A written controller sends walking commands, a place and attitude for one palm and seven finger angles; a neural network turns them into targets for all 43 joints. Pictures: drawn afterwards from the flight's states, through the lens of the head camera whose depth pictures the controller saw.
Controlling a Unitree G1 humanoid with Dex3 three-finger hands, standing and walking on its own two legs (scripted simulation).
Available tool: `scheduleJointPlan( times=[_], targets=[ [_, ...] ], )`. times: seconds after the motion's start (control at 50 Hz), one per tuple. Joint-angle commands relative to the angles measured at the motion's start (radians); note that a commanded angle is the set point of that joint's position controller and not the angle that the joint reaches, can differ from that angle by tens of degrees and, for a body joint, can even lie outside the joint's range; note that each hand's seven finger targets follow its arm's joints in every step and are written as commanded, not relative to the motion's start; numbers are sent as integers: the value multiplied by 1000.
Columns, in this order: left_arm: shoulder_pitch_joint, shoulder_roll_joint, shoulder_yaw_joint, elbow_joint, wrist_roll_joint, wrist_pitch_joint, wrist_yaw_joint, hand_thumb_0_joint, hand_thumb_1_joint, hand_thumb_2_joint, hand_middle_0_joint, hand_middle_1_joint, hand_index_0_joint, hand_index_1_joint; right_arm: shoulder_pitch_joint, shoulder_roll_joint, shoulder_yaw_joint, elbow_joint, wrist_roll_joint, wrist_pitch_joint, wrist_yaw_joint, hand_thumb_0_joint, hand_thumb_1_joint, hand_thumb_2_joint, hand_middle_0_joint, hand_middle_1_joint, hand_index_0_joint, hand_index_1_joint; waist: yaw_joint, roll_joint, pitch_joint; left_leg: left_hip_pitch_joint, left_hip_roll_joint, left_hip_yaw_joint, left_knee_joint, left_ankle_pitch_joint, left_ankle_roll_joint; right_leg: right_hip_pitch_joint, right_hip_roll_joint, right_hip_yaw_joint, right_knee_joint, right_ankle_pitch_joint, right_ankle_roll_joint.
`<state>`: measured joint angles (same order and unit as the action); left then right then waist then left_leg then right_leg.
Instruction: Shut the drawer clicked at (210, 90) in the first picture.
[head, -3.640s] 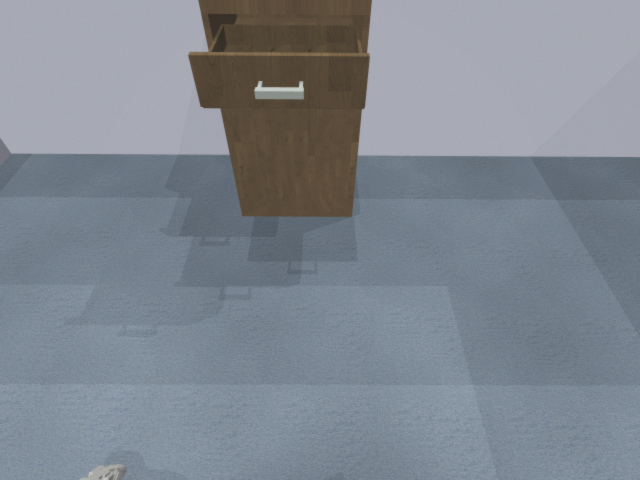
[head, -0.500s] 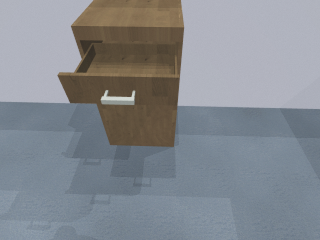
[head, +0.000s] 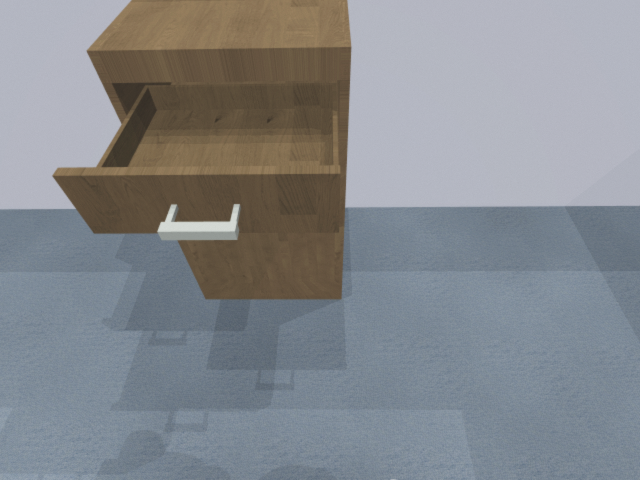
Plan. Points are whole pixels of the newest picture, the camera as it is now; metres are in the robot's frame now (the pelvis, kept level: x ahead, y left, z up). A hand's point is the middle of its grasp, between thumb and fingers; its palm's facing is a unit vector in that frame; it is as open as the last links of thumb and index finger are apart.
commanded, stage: take the last steps up to it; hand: left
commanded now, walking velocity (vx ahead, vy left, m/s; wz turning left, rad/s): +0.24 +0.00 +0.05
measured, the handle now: (202, 220) +0.49 +0.22 +0.01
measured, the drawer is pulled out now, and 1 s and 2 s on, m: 0.28 0.28 0.28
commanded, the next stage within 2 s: come to a stop and stand still in 0.30 s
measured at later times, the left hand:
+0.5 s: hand out of the picture +0.07 +0.17 -0.18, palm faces +0.14 -0.98 -0.10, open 7.4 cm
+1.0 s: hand (205, 459) +0.18 +0.19 -0.17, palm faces -0.05 -0.96 -0.28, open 7.4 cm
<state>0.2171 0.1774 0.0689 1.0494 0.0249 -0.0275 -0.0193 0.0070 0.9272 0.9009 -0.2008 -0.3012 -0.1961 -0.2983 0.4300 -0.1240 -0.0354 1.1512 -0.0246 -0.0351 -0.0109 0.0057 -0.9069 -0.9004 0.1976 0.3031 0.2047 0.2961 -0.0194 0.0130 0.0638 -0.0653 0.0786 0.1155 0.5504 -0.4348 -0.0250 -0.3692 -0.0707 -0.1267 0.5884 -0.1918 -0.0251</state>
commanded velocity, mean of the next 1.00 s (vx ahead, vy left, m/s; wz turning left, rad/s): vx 0.00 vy -0.04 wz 0.01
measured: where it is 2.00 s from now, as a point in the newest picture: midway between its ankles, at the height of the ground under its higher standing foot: outside the picture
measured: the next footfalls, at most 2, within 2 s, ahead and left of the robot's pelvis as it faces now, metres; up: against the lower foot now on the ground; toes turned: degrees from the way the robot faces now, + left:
left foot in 0.42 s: +0.23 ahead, +0.11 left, +0.00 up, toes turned +4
right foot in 0.92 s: +0.16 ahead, -0.17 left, +0.00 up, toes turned +0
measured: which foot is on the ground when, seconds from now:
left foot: up 0.00-0.40, down 0.42-1.00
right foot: down 0.00-0.44, up 0.46-0.90, down 0.92-1.00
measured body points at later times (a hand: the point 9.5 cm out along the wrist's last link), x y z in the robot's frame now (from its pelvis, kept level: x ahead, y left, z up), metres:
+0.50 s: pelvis +0.14 +0.03 +0.01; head +0.15 +0.06 +0.46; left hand +0.06 +0.22 -0.17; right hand +0.25 -0.18 -0.13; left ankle +0.18 +0.11 -0.72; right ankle +0.08 -0.10 -0.70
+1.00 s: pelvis +0.11 -0.01 -0.01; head +0.12 -0.03 +0.44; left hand +0.18 +0.24 -0.15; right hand +0.14 -0.26 -0.17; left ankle +0.18 +0.11 -0.72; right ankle +0.12 -0.17 -0.72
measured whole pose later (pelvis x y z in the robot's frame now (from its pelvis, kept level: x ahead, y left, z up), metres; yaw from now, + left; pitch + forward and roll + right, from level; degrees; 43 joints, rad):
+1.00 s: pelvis +0.11 -0.01 -0.01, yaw +0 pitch -2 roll +1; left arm 0.22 0.21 0.01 0.99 0.03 0.05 0.03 0.00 0.91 0.90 -0.20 -0.30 -0.20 -0.30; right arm 0.27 -0.22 -0.05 0.97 -0.03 0.03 0.00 0.00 -0.91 -0.90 0.20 0.30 0.20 0.30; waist -0.06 0.02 0.05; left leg -0.40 0.07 0.13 0.70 -0.26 0.01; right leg -0.32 -0.08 0.02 0.75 -0.39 0.04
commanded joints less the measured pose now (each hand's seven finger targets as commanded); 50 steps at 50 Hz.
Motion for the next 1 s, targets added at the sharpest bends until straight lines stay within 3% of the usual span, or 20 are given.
scheduleJointPlan(
  times=[0.0,0.04,0.08,0.12,0.3,0.36,0.38,0.42,0.44,0.48,0.54,0.68,0.78,0.8,0.82,0.84,0.86,0.9,0.94,0.98],
  targets=[
    [332,218,39,51,-10,-31,27,0,900,900,-200,-300,-200,-300,-105,-99,-24,-114,13,-12,6,0,-900,-900,200,300,200,300,137,-267,-102,-556,-9,-94,675,-111,70,407,-361,603,-416,-308,-170],
    [176,132,18,8,-8,-29,39,0,900,900,-200,-300,-200,-300,-135,-94,-33,-112,5,-5,10,0,-900,-900,200,300,200,300,71,-81,-9,-546,54,-115,694,49,61,240,-316,439,-425,-285,-161],
    [129,72,-5,-2,-3,-41,41,0,900,900,-200,-300,-200,-300,-99,-58,-25,-86,-2,8,14,0,-900,-900,200,300,200,300,23,-104,20,-469,64,-90,614,133,36,137,-243,245,-421,-46,-118],
    [130,61,-11,3,0,-46,42,0,900,900,-200,-300,-200,-300,-78,-51,-24,-76,-3,20,15,0,-900,-900,200,300,200,300,0,-131,20,-427,58,-63,527,150,15,108,-216,166,-424,46,-116],
    [218,96,-10,57,-1,-42,41,0,900,900,-200,-300,-200,-300,-270,-52,-10,-147,6,3,25,0,-900,-900,200,300,200,300,56,-132,22,-342,6,-2,131,165,11,230,-208,133,-358,223,-126],
    [198,85,-8,60,-5,-28,43,0,900,900,-200,-300,-200,-300,-214,-64,-8,-126,5,-8,17,0,-900,-900,200,300,200,300,19,-119,23,-157,-19,25,-41,242,22,167,-162,99,-273,147,-82],
    [200,62,-14,59,-6,-23,44,0,900,900,-200,-300,-200,-300,-148,-92,-12,-103,2,-15,10,0,-900,-900,200,300,200,300,-7,-36,-7,-37,3,-5,-106,300,31,126,-121,74,-155,139,-55],
    [237,-13,-35,47,-16,-15,48,0,900,900,-200,-300,-200,-300,-41,-212,-27,-79,0,-12,-12,0,-900,-900,200,300,200,300,-19,247,-111,122,322,-322,-199,773,181,-32,18,-16,167,-330,37],
    [241,1,-37,53,-12,3,63,0,900,900,-200,-300,-200,-300,-56,-205,-13,-76,5,-6,-28,0,-900,-900,200,300,200,300,-10,272,-130,70,352,-355,-224,906,200,2,15,72,277,-454,42],
    [214,3,-36,79,-14,18,67,0,900,900,-200,-300,-200,-300,-173,-161,2,-96,7,0,-42,0,-900,-900,200,300,200,300,25,109,-58,-49,314,-271,-223,987,214,29,-22,125,313,-378,51],
    [219,16,-24,79,-9,47,62,0,900,900,-200,-300,-200,-300,-206,-145,-11,-101,15,9,-49,0,-900,-900,200,300,200,300,37,55,-64,-69,272,-170,-230,1006,190,33,-14,128,352,-265,64],
    [165,52,14,-13,0,91,57,0,900,900,-200,-300,-200,-300,-219,-170,-36,-150,10,27,-50,0,-900,-900,200,300,200,300,35,120,-112,-86,248,-112,-237,799,195,-79,22,160,547,-196,76],
    [81,48,4,-56,-2,88,52,0,900,900,-200,-300,-200,-300,-199,-183,-48,-151,2,37,-35,0,-900,-900,200,300,200,300,9,183,-98,-95,232,-151,-272,518,194,-24,16,113,320,-251,65],
    [126,110,-15,-35,-3,67,63,0,900,900,-200,-300,-200,-300,-266,-306,-69,-171,7,17,-17,0,-900,-900,200,300,200,300,44,157,-168,-97,263,-171,-119,552,150,-20,-43,162,167,-255,20],
    [115,112,-25,-97,6,59,60,0,900,900,-200,-300,-200,-300,-244,-226,-51,-212,2,39,3,0,-900,-900,200,300,200,300,40,92,-137,-254,178,-103,-94,168,113,67,30,87,22,-221,18],
    [126,122,-24,-103,11,46,53,0,900,900,-200,-300,-200,-300,-234,-186,-39,-231,-7,53,11,0,-900,-900,200,300,200,300,48,34,-84,-327,66,-45,-43,38,56,98,13,134,-130,-208,-16],
    [109,168,-19,-121,15,36,59,0,900,900,-200,-300,-200,-300,-205,-140,-32,-252,-2,57,14,0,-900,-900,200,300,200,300,13,-82,-59,-320,-12,4,88,-6,20,-6,-95,295,-212,-315,-66],
    [-33,218,-26,-144,19,32,53,0,900,900,-200,-300,-200,-300,-76,-118,-26,-237,-3,55,29,0,-900,-900,200,300,200,300,-88,8,-156,-110,-80,23,171,111,17,-82,-124,249,-127,-184,-75],
    [-42,167,-29,-154,7,36,48,0,900,900,-200,-300,-200,-300,-85,-144,-24,-241,2,55,16,0,-900,-900,200,300,200,300,-59,-144,-86,-137,-17,-51,48,60,27,-147,-34,169,-99,-390,-27],
    [-34,141,-32,-156,2,57,50,0,900,900,-200,-300,-200,-300,-90,-197,-34,-243,-10,58,13,0,-900,-900,200,300,200,300,-39,4,92,-312,43,-158,-94,-141,50,-174,12,129,-32,-471,-4]
  ],
)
